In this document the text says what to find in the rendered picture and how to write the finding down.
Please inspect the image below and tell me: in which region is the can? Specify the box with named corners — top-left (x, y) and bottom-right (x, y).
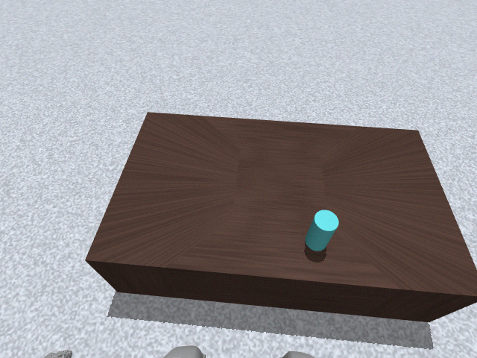
top-left (306, 210), bottom-right (339, 251)

